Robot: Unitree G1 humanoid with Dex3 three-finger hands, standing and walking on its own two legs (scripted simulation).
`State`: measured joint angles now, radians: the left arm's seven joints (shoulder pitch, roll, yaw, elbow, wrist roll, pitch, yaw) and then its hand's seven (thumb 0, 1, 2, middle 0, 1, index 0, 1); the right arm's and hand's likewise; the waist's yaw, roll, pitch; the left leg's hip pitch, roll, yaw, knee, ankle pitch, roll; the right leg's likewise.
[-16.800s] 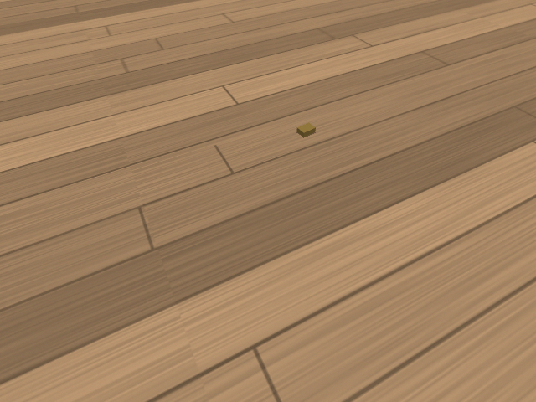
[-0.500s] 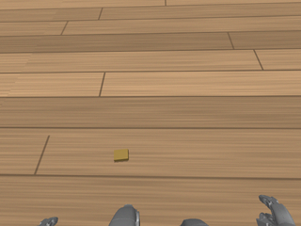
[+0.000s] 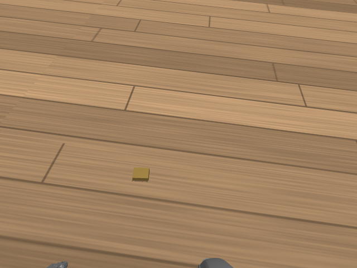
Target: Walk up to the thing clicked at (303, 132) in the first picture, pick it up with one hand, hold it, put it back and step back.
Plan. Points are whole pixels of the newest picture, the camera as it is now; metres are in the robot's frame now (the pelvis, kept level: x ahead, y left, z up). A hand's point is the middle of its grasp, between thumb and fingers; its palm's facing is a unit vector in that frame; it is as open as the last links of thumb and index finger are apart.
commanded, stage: walk up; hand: left
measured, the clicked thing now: (141, 174) +0.71 +0.22 -0.75
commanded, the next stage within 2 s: stand in 1.30 s
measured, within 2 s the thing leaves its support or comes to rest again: neither
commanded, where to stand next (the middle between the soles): +0.33 -0.02 m, yaw +0 degrees
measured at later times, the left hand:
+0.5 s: hand out of the picture +0.03 +0.28 -0.15, palm faces +0.02 -0.92 -0.40, open 7.4 cm
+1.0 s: hand out of the picture +0.13 +0.26 -0.14, palm faces +0.00 -0.94 -0.34, open 7.4 cm
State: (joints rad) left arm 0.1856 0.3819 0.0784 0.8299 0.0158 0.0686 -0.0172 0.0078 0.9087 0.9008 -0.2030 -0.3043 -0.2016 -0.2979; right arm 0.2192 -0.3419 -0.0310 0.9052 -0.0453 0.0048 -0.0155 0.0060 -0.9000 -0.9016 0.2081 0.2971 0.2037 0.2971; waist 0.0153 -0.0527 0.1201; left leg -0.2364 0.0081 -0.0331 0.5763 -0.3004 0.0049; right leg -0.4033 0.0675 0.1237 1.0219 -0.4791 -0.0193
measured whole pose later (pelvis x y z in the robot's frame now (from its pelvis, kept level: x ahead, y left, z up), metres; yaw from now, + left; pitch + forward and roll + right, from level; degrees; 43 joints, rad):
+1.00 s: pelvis +0.01 +0.01 +0.01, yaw -1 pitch -2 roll +0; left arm 0.10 0.36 0.03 1.01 0.00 -0.03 0.00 0.01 0.91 0.90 -0.20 -0.30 -0.20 -0.30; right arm 0.15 -0.33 -0.02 1.05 -0.01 -0.01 0.01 0.00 -0.90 -0.90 0.20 0.30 0.20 0.30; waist 0.01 -0.01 0.06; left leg -0.17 -0.01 -0.02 0.50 -0.29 0.00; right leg -0.15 -0.02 0.00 0.49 -0.29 0.01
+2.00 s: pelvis -0.02 -0.01 +0.02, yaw -1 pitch -3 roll +0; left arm 0.14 0.35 -0.01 1.14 0.01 -0.02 -0.01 0.01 0.91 0.90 -0.20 -0.30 -0.20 -0.30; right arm 0.15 -0.35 -0.01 1.14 -0.01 0.00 0.02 0.00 -0.90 -0.90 0.20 0.30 0.20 0.30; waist 0.00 0.01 0.06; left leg -0.13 0.01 -0.02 0.33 -0.16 -0.02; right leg -0.12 0.00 -0.01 0.33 -0.16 0.00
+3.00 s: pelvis +0.19 +0.01 -0.01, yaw -3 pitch -3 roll +2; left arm 0.23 0.41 0.06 0.90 0.03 0.00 -0.09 0.01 0.91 0.90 -0.20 -0.30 -0.20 -0.30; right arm 0.36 -0.38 -0.06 0.87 -0.02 -0.07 0.03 0.00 -0.90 -0.90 0.21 0.30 0.20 0.30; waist -0.02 -0.03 0.11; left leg 0.00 0.02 0.10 0.49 -0.42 -0.02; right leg -0.41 -0.07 0.00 0.62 -0.19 -0.04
